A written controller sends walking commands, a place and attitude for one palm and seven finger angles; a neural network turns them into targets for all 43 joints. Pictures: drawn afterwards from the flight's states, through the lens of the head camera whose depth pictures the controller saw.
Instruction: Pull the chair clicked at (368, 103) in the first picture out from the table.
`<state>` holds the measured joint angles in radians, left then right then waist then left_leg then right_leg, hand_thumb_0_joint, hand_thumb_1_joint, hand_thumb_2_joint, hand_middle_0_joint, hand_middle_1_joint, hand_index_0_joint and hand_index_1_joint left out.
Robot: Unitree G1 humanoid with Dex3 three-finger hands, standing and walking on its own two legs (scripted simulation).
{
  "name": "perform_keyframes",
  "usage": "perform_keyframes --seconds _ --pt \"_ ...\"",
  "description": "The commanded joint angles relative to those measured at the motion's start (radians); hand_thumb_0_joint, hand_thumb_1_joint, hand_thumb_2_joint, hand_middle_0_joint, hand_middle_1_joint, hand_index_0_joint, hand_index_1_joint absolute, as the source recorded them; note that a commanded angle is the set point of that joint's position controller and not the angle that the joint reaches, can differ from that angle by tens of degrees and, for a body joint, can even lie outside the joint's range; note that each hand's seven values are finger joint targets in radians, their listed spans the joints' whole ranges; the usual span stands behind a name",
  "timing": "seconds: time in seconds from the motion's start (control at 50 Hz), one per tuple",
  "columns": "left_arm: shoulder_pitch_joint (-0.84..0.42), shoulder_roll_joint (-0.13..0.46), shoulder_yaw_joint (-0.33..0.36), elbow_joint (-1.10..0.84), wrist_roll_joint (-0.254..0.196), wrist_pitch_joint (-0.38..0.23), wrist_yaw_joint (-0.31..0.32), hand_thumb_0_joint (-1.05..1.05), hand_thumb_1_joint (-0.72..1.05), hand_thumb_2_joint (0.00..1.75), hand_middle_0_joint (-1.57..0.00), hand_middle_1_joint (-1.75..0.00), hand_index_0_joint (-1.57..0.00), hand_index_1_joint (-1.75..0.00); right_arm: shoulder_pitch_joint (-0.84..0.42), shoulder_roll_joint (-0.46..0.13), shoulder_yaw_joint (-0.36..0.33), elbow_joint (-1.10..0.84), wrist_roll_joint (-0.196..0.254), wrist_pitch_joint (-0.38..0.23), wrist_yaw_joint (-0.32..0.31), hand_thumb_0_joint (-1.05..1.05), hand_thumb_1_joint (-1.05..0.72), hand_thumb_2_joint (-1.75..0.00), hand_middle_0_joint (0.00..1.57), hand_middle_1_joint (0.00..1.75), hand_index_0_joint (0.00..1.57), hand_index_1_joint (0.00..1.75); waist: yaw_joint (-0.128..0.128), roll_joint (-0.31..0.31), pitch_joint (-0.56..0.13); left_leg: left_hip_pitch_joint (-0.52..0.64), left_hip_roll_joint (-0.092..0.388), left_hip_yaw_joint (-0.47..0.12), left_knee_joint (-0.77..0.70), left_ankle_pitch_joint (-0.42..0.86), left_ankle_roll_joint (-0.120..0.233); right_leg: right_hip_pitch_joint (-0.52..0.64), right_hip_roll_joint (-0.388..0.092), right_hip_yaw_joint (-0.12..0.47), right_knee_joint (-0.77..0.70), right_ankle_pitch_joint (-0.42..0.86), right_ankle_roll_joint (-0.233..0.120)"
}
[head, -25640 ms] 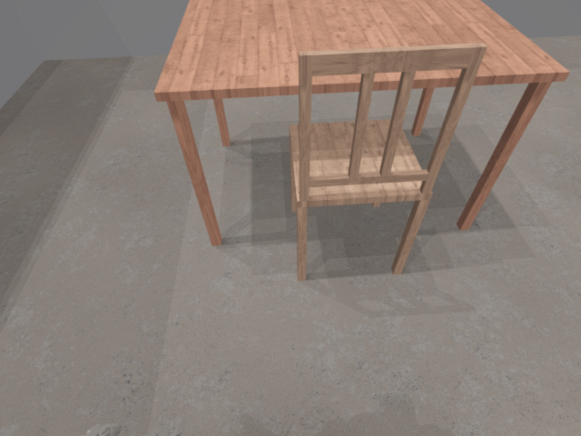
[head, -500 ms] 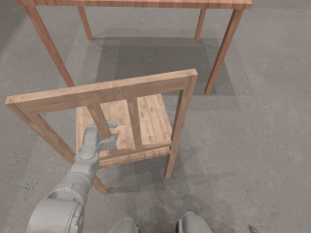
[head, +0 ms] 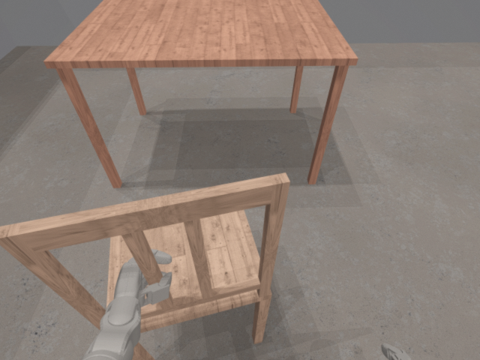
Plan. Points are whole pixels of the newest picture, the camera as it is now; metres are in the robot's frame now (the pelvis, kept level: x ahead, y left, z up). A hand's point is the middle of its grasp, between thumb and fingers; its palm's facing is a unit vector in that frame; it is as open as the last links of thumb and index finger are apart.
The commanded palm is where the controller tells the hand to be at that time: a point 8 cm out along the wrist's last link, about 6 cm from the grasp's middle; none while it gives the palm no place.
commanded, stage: stop walking, hand still on the chair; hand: left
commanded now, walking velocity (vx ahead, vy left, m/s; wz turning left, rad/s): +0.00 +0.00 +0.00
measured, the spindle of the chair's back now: (152, 273) +0.29 +0.18 -0.05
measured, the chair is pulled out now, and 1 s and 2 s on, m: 0.65 0.65 0.65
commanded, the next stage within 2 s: open the thumb and straighten the fingers in 0.56 s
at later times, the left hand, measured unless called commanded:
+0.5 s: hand (163, 284) +0.27 +0.16 -0.06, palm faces +0.13 -0.98 -0.18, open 5.7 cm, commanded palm +0.24 +0.21 -0.04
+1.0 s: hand (161, 279) +0.28 +0.17 -0.06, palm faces +0.13 -0.97 -0.18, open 10.8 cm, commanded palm +0.25 +0.21 -0.04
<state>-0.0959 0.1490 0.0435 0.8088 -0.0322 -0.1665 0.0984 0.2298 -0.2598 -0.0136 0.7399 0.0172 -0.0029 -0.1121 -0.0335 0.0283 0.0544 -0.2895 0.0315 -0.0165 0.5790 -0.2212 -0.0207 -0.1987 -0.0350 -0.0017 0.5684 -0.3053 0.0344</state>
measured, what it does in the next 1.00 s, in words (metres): stands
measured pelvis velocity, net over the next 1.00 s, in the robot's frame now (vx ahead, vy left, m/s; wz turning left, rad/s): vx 0.03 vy -0.01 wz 0.01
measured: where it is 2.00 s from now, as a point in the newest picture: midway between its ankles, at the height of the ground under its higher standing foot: outside the picture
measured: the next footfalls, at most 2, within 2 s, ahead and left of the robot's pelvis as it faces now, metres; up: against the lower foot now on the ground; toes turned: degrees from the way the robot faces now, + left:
none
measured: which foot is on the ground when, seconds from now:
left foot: down 0.00-1.00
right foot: down 0.00-1.00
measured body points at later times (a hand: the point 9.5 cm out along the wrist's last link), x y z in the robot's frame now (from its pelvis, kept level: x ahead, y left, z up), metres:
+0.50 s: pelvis +0.02 -0.01 +0.01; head +0.04 -0.01 +0.46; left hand +0.26 +0.21 -0.05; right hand +0.17 -0.25 -0.10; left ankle +0.06 +0.13 -0.73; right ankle +0.01 -0.15 -0.73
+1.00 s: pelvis +0.03 -0.01 -0.02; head +0.07 -0.02 +0.43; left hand +0.27 +0.22 -0.05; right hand +0.18 -0.26 -0.12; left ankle +0.06 +0.13 -0.73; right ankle +0.01 -0.15 -0.73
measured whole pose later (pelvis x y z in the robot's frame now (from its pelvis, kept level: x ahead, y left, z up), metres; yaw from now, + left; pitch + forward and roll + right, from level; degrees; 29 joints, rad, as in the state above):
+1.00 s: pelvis +0.03 -0.01 -0.02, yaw +0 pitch +7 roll +0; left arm 0.15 0.18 0.05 0.35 -0.09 -0.01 0.08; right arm 0.22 -0.25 0.00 0.63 0.04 -0.09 -0.07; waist -0.04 0.04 -0.06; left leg -0.55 0.03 -0.03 0.75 -0.33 -0.03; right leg -0.45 -0.03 -0.01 0.75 -0.42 0.03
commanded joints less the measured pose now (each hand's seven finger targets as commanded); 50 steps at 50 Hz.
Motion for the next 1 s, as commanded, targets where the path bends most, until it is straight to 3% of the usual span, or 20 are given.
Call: perform_keyframes --seconds 0.0,0.06,0.16,0.24,0.32,0.44,0.62,0.64,0.66,0.68,0.72,0.74,0.84,0.86,0.88,0.9,0.92,0.94,0.96,0.98 --pt "-0.219 0.153 0.024 -0.279 0.022 -0.074 0.009 0.00 0.90 0.90 -0.50 -1.45 -0.50 -1.45 -0.093 -0.071 -0.011 -0.159 -0.002 -0.057 -0.004 0.00 -0.90 -0.90 0.20 0.30 0.20 0.30 0.032 0.086 -0.122 0.071 0.109 -0.151 -0.232 -0.043 0.083 -0.032 -0.016 0.025 -0.124 -0.002 -0.047" --pt "-0.162 0.159 0.021 -0.316 0.025 -0.064 0.010 0.00 0.90 0.90 -0.50 -1.45 -0.50 -1.45 -0.081 -0.079 -0.015 -0.162 -0.003 -0.069 -0.002 0.00 -0.90 -0.90 0.20 0.30 0.20 0.30 0.033 0.059 -0.187 0.135 0.105 -0.109 -0.195 0.119 0.066 0.010 -0.023 0.026 -0.138 0.104 -0.043" --pt "-0.125 0.164 0.015 -0.365 0.029 -0.040 0.014 0.00 0.90 0.90 -0.50 -1.45 -0.50 -1.45 -0.078 -0.081 -0.015 -0.164 -0.005 -0.076 0.001 0.00 -0.90 -0.90 0.20 0.30 0.20 0.30 0.026 0.060 -0.245 0.201 0.097 -0.063 -0.155 0.243 0.047 0.022 -0.033 0.039 -0.151 0.207 -0.045" --pt "-0.093 0.174 0.016 -0.388 0.026 -0.026 0.014 0.00 0.90 0.90 -0.50 -1.45 -0.50 -1.45 -0.084 -0.077 -0.010 -0.163 -0.005 -0.071 -0.001 0.00 -0.90 -0.90 0.20 0.30 0.20 0.30 0.023 0.053 -0.232 0.202 0.095 -0.050 -0.152 0.256 0.046 0.024 -0.041 0.034 -0.169 0.232 -0.043" --pt "-0.076 0.161 0.019 -0.380 0.022 -0.014 0.017 0.00 0.90 0.90 -0.50 -1.45 -0.50 -1.45 -0.099 -0.072 -0.009 -0.170 -0.007 -0.061 -0.002 0.00 -0.90 -0.90 0.20 0.30 0.20 0.30 0.024 0.006 -0.222 0.199 0.090 -0.041 -0.141 0.235 0.039 0.018 -0.048 0.048 -0.180 0.253 -0.047" --pt "-0.056 0.175 0.020 -0.384 0.016 -0.007 0.017 0.00 0.90 0.90 -0.50 -1.45 -0.50 -1.45 -0.102 -0.072 -0.011 -0.170 -0.002 -0.052 -0.004 0.00 -0.90 -0.90 0.20 0.30 0.20 0.30 0.019 0.039 -0.194 0.185 0.083 -0.035 -0.148 0.211 0.038 0.013 -0.054 0.045 -0.196 0.245 -0.049" --pt "-0.052 0.166 0.021 -0.390 0.013 -0.006 0.018 0.00 0.90 0.90 -0.50 -1.45 -0.50 -1.45 -0.107 -0.076 -0.015 -0.182 -0.003 -0.044 -0.005 0.00 -0.90 -0.90 0.20 0.30 0.20 0.30 0.022 0.020 -0.192 0.189 0.083 -0.035 -0.143 0.222 0.034 0.014 -0.052 0.047 -0.196 0.249 -0.052" --pt "-0.023 0.199 0.044 -0.431 0.011 -0.009 0.020 0.00 0.90 0.90 -0.50 -1.45 -0.50 -1.45 -0.102 -0.078 -0.018 -0.184 -0.001 -0.046 -0.006 0.00 -0.90 -0.90 0.20 0.30 0.20 0.30 0.021 0.044 -0.183 0.178 0.083 -0.038 -0.153 0.218 0.034 0.021 -0.052 0.038 -0.201 0.234 -0.051" --pt "0.052 0.073 -0.017 -0.362 -0.054 0.020 0.000 0.00 0.78 0.84 -0.50 -1.45 -0.50 -1.45 -0.086 -0.115 -0.024 -0.184 0.043 -0.056 0.026 0.00 -0.90 -0.90 0.20 0.30 0.20 0.30 -0.037 -0.106 -0.165 0.058 0.037 0.004 -0.128 0.071 0.030 -0.064 -0.018 -0.066 -0.132 0.140 -0.035" --pt "0.004 0.139 0.036 -0.434 -0.056 0.001 -0.010 0.00 0.66 0.78 -0.50 -1.45 -0.50 -1.45 -0.109 -0.124 -0.032 -0.199 0.043 -0.067 0.037 0.00 -0.90 -0.90 0.20 0.30 0.20 0.30 -0.014 -0.123 -0.173 0.009 0.032 0.010 -0.107 0.010 0.034 -0.095 -0.014 -0.062 -0.106 0.106 -0.035" --pt "0.052 0.139 0.034 -0.529 -0.054 -0.020 -0.019 0.00 0.42 0.67 -0.50 -1.45 -0.50 -1.45 -0.124 -0.107 -0.038 -0.227 0.035 -0.097 0.045 0.00 -0.90 -0.90 0.20 0.30 0.20 0.30 -0.001 0.012 -0.213 -0.015 0.012 0.030 -0.063 -0.039 0.033 -0.139 -0.008 -0.058 -0.066 0.053 -0.040" --pt "0.059 0.157 0.031 -0.555 -0.053 -0.013 -0.018 0.00 0.30 0.61 -0.50 -1.45 -0.50 -1.45 -0.115 -0.109 -0.037 -0.227 0.035 -0.105 0.050 0.00 -0.90 -0.90 0.20 0.30 0.20 0.30 -0.009 0.032 -0.211 -0.026 0.012 0.023 -0.047 -0.046 0.034 -0.148 -0.007 -0.056 -0.054 0.053 -0.045" --pt "0.096 0.157 0.040 -0.608 -0.054 0.051 -0.017 0.00 -0.31 0.32 -0.50 -1.45 -0.50 -1.45 -0.104 -0.116 -0.036 -0.251 0.026 -0.130 0.044 0.00 -0.90 -0.90 0.20 0.30 0.20 0.30 -0.008 0.002 -0.252 -0.086 0.004 0.016 0.036 -0.036 0.036 -0.228 0.004 -0.063 0.024 0.057 -0.038" --pt "0.093 0.134 0.025 -0.632 -0.053 0.065 -0.017 0.00 -0.43 0.26 -0.47 -1.38 -0.47 -1.38 -0.104 -0.115 -0.037 -0.259 0.024 -0.135 0.041 0.00 -0.90 -0.90 0.20 0.30 0.20 0.30 -0.008 -0.007 -0.274 -0.080 0.003 0.020 0.051 -0.019 0.038 -0.240 0.005 -0.064 0.036 0.074 -0.033" --pt "0.106 0.196 0.093 -0.620 -0.054 0.080 -0.011 0.00 -0.55 0.20 -0.45 -1.30 -0.45 -1.30 -0.092 -0.125 -0.042 -0.254 0.022 -0.135 0.036 0.00 -0.90 -0.90 0.20 0.30 0.20 0.30 0.002 -0.016 -0.286 -0.090 0.004 0.016 0.063 0.003 0.036 -0.242 0.006 -0.063 0.052 0.096 -0.033" --pt "0.129 0.158 0.065 -0.649 -0.053 0.094 -0.015 0.00 -0.55 0.20 -0.43 -1.23 -0.43 -1.23 -0.095 -0.119 -0.039 -0.267 0.020 -0.137 0.032 0.00 -0.90 -0.90 0.20 0.30 0.20 0.30 0.005 -0.014 -0.314 -0.089 0.000 0.023 0.078 0.024 0.037 -0.243 0.005 -0.064 0.066 0.118 -0.030" --pt "0.108 0.153 0.059 -0.670 -0.057 0.106 -0.017 0.00 -0.55 0.20 -0.40 -1.16 -0.40 -1.16 -0.092 -0.119 -0.038 -0.270 0.020 -0.141 0.029 0.00 -0.90 -0.90 0.20 0.30 0.20 0.30 -0.005 -0.026 -0.320 -0.087 0.001 0.020 0.091 0.040 0.037 -0.251 0.005 -0.066 0.076 0.138 -0.028" --pt "0.130 0.171 0.076 -0.673 -0.062 0.119 -0.017 0.00 -0.55 0.20 -0.38 -1.09 -0.38 -1.09 -0.082 -0.122 -0.041 -0.267 0.019 -0.144 0.024 0.00 -0.90 -0.90 0.20 0.30 0.20 0.30 -0.002 -0.043 -0.325 -0.093 0.003 0.017 0.099 0.054 0.037 -0.241 0.006 -0.066 0.080 0.152 -0.030" --pt "0.141 0.160 0.068 -0.704 -0.062 0.124 -0.020 0.00 -0.55 0.20 -0.35 -1.01 -0.35 -1.01 -0.081 -0.121 -0.039 -0.274 0.018 -0.147 0.021 0.00 -0.90 -0.90 0.20 0.30 0.20 0.30 -0.001 -0.027 -0.342 -0.088 0.000 0.020 0.109 0.078 0.037 -0.245 0.006 -0.067 0.094 0.176 -0.029" --pt "0.187 0.150 0.068 -0.703 -0.065 0.136 -0.023 0.00 -0.55 0.20 -0.32 -0.94 -0.32 -0.94 -0.078 -0.119 -0.040 -0.281 0.018 -0.150 0.020 0.00 -0.90 -0.90 0.20 0.30 0.20 0.30 0.002 -0.052 -0.334 -0.095 0.002 0.020 0.119 0.091 0.036 -0.250 0.006 -0.069 0.100 0.190 -0.027"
